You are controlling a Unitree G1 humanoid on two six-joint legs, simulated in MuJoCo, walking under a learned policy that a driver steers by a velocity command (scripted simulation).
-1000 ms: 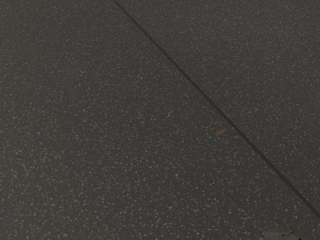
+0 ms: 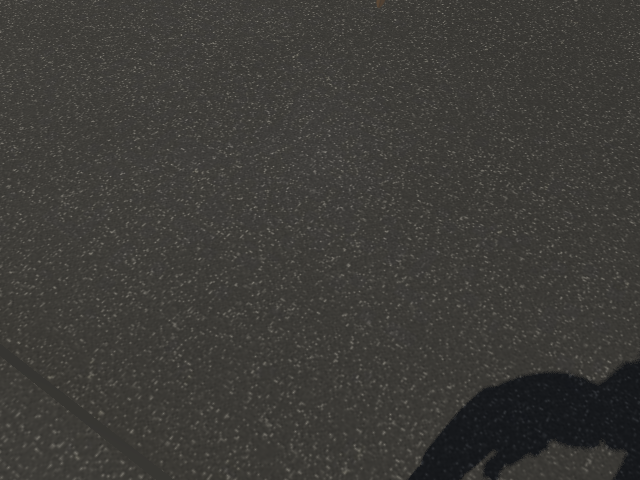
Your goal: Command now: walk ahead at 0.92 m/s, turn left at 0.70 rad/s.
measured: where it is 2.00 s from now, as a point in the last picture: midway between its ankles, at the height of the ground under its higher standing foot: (294, 439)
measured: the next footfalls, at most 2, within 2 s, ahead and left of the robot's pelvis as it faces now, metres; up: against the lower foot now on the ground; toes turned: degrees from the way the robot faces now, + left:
left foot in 0.04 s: +0.23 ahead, +0.06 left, +0.00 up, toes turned +7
right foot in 0.42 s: +0.51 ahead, -0.07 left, -0.14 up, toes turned +28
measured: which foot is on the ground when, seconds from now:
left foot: up 0.00-0.02, down 0.04-0.40, up 0.42-0.74, down 0.76-1.00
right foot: down 0.00-0.02, up 0.04-0.40, down 0.42-0.90, up 0.92-1.00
